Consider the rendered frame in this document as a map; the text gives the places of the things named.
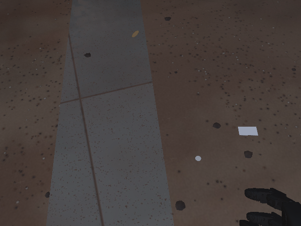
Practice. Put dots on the right robot hand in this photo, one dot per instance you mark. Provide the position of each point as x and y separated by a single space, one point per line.
290 210

